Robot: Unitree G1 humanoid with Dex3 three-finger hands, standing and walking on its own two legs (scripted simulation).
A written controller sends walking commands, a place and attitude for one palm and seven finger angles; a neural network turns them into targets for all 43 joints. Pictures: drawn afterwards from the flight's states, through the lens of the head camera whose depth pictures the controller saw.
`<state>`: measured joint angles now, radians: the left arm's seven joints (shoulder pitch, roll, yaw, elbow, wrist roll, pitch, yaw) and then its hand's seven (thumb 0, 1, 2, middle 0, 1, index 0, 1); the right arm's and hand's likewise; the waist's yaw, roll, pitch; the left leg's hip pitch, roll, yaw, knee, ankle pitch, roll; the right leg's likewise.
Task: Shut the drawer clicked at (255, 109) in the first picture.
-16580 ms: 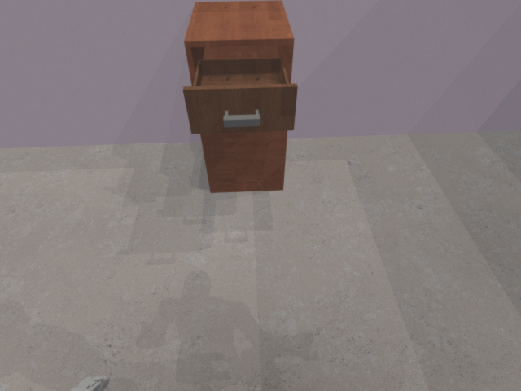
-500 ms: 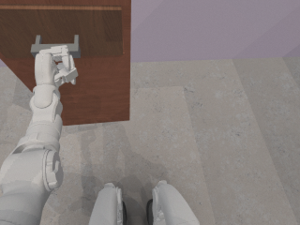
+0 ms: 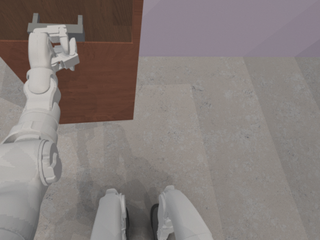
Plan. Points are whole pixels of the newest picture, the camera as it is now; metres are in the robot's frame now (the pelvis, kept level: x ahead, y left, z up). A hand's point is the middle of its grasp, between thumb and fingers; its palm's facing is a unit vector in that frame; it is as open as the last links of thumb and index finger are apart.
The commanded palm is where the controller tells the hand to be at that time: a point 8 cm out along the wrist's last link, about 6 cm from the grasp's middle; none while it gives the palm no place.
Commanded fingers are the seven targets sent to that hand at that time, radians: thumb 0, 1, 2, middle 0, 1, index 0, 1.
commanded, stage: pull the fist back off the drawer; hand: left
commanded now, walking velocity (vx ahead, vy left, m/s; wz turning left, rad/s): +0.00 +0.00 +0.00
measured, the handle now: (58, 25) +0.62 +0.19 +0.06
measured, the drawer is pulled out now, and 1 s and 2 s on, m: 0.00 0.00 0.00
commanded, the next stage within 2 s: draw the hand back to the body in 0.60 s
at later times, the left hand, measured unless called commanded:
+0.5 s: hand (77, 54) +0.54 +0.15 +0.05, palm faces +0.07 -1.00 -0.03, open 3.1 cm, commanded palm +0.51 +0.18 +0.06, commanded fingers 0.00 0.90 0.90 -1.40 -1.60 -1.40 -1.60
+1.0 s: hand (46, 68) +0.45 +0.18 +0.12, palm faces +0.07 -1.00 -0.03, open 3.3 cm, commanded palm +0.42 +0.22 +0.13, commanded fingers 0.00 0.90 0.90 -1.40 -1.60 -1.40 -1.60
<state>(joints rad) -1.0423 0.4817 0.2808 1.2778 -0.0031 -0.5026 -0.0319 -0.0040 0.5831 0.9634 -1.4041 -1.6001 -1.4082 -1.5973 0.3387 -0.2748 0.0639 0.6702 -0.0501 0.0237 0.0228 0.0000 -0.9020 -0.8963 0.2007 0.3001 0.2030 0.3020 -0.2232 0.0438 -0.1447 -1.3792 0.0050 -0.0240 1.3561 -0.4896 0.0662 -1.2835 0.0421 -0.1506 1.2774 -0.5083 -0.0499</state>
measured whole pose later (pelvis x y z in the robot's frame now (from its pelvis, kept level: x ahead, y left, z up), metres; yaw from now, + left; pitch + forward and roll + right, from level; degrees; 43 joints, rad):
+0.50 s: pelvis +0.01 +0.00 +0.01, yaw -1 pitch +28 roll -5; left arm -0.89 0.41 0.34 1.14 -0.04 -0.50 -0.03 0.01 0.80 0.92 -1.40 -1.60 -1.40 -1.60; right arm 0.36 -0.26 0.05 0.63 -0.04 0.06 0.05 0.00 -0.90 -0.90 0.20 0.30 0.20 0.30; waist -0.20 0.05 -0.15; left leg -1.30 0.02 0.02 1.31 -0.51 0.07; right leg -1.23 0.06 -0.10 1.25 -0.51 -0.05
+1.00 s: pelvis +0.07 +0.00 +0.07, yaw -1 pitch +20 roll -3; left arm -0.25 0.27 0.22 0.48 -0.20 -0.36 -0.10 0.02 0.90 0.90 -1.40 -1.60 -1.40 -1.60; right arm 0.31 -0.25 0.02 0.54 0.05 0.10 0.03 0.00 -0.90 -0.90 0.20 0.30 0.20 0.30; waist -0.07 0.04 -0.16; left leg -0.88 0.01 0.04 1.02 -0.50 0.06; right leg -0.82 0.07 -0.05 0.96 -0.49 -0.04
